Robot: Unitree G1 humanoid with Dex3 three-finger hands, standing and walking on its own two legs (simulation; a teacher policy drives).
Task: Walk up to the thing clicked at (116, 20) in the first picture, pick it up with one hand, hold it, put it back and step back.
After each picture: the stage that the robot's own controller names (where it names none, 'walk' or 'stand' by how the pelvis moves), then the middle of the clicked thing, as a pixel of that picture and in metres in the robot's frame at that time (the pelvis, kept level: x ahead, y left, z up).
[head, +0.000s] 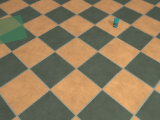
stand; (116, 22) +1.70 -0.43 -0.72
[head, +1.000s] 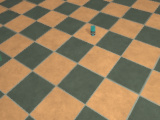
walk; (93, 30) +1.61 +0.00 -0.69
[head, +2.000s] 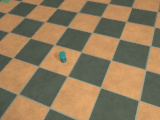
walk; (62, 57) +1.08 +0.29 -0.72
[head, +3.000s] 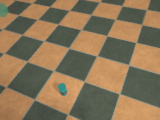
walk; (62, 89) +0.71 +0.26 -0.72
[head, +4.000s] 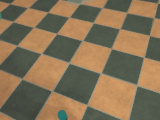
stand; (62, 116) +0.44 +0.23 -0.71
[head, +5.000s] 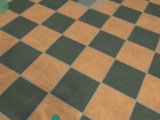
stand; out of the picture +0.41 +0.18 -0.71
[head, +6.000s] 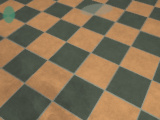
stand; out of the picture +0.38 +0.20 -0.72
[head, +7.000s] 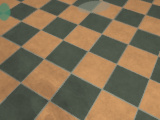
stand; out of the picture +0.36 +0.20 -0.72
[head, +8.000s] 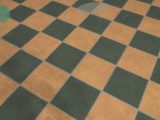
stand; out of the picture +0.35 +0.21 -0.73
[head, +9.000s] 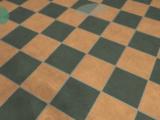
stand; out of the picture +0.36 +0.21 -0.73
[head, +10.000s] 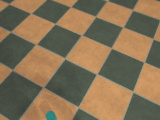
go down; (51, 117) +0.38 +0.21 -0.70
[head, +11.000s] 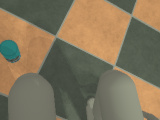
go down; (10, 52) +0.44 +0.25 -0.28
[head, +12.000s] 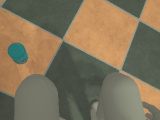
close in; (18, 54) +0.44 +0.24 -0.29
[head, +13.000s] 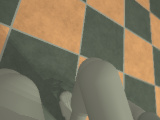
close in; out of the picture +0.42 +0.27 -0.22
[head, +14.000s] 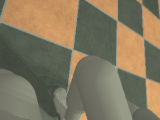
close; out of the picture +0.41 +0.28 -0.22
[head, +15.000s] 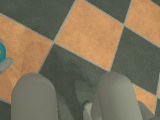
lift; out of the picture +0.36 +0.28 -0.11
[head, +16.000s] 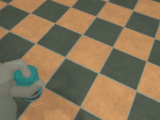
hold; (29, 84) +0.32 +0.18 +0.03
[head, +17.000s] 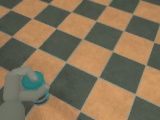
hold; (36, 89) +0.32 +0.17 +0.00
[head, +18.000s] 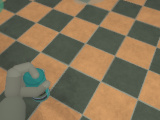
hold; (37, 85) +0.33 +0.17 +0.01
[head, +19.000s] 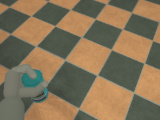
crouch; (36, 86) +0.33 +0.17 -0.02
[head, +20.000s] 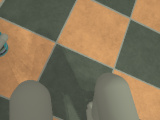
crouch; out of the picture +0.46 +0.25 -0.10
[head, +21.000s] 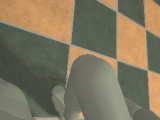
lower; out of the picture +0.43 +0.30 -0.22
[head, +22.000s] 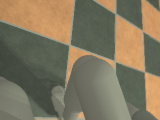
lower; out of the picture +0.42 +0.30 -0.23
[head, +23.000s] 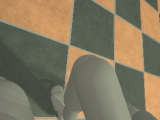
lower; out of the picture +0.43 +0.30 -0.23
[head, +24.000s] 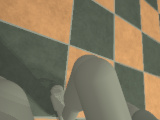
lower; out of the picture +0.43 +0.30 -0.23
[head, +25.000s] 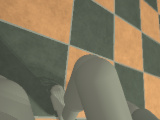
draw back; out of the picture +0.42 +0.30 -0.23
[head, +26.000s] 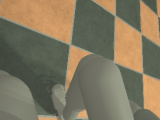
withdraw; out of the picture +0.42 +0.29 -0.23
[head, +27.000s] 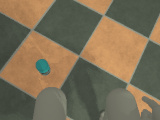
walk; (43, 67) +0.45 +0.22 -0.42
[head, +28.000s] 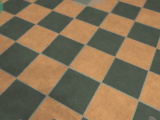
stand; out of the picture +0.38 +0.19 -0.66
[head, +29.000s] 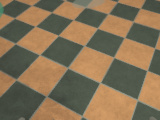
stand; out of the picture +0.39 +0.21 -0.67
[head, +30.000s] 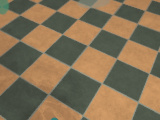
stand; out of the picture +0.39 +0.20 -0.69
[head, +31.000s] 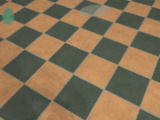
stand; out of the picture +0.39 +0.20 -0.72
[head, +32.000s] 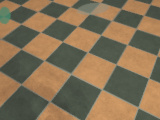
stand; out of the picture +0.37 +0.21 -0.73
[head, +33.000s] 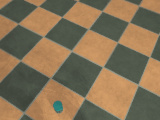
walk; (58, 107) +0.43 +0.16 -0.70
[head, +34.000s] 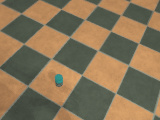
walk; (58, 80) +0.69 +0.16 -0.71
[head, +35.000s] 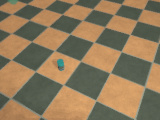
stand; (60, 64) +1.02 +0.29 -0.70
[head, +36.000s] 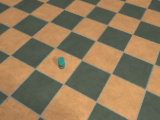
stand; (61, 63) +0.99 +0.20 -0.72
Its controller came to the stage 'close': yes
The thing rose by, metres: 0.71
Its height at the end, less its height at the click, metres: +0.00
